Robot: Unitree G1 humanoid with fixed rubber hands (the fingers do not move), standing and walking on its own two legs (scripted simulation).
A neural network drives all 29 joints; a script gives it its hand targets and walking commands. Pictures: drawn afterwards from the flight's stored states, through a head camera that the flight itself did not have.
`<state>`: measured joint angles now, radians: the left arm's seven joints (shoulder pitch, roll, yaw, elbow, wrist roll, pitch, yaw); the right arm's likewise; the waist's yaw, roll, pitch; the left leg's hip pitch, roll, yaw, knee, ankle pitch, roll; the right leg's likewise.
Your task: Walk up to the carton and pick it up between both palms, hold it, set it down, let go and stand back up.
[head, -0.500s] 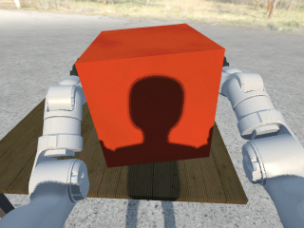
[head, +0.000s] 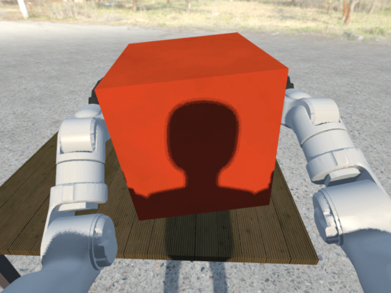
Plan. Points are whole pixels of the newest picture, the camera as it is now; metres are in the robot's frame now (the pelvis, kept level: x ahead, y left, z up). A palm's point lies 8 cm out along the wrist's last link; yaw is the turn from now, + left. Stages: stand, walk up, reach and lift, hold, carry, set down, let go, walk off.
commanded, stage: hold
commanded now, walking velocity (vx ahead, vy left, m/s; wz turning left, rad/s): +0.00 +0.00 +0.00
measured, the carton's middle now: (192, 117) +0.41 +0.00 +0.24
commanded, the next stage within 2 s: none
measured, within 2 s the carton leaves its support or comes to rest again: neither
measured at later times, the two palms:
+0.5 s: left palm (95, 111) +0.37 +0.19 +0.28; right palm (278, 98) +0.37 -0.17 +0.30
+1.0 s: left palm (100, 114) +0.37 +0.18 +0.28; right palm (281, 101) +0.37 -0.17 +0.29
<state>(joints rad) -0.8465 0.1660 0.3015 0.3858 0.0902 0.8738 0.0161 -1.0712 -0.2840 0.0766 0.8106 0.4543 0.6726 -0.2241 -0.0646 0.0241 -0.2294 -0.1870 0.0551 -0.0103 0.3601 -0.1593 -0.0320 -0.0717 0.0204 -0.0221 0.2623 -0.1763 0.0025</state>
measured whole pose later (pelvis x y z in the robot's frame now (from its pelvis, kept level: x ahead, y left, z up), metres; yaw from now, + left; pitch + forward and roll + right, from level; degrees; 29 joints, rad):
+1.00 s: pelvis +0.00 +0.00 +0.00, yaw +0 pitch -1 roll -1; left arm -0.84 0.16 0.30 0.38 0.09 0.87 0.02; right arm -1.07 -0.29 0.09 0.81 0.46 0.67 -0.22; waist -0.07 0.02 -0.23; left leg -0.19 0.05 -0.01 0.36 -0.16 -0.03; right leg -0.07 0.02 -0.02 0.26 -0.18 0.00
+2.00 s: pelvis +0.00 +0.00 +0.00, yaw +1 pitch -1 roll -2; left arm -0.87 0.17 0.29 0.43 0.08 0.85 0.03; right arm -1.09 -0.29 0.09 0.87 0.46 0.65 -0.21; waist -0.07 0.00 -0.23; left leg -0.19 0.06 -0.02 0.37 -0.15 -0.04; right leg -0.06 0.03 -0.03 0.25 -0.17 0.00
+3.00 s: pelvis -0.01 +0.00 +0.00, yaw +1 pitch -1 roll -1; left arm -0.89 0.18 0.29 0.46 0.08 0.84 0.02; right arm -1.10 -0.28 0.07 0.87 0.44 0.66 -0.21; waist -0.07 0.00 -0.24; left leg -0.20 0.05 -0.03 0.36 -0.14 -0.03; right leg -0.08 0.02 -0.03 0.25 -0.16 0.00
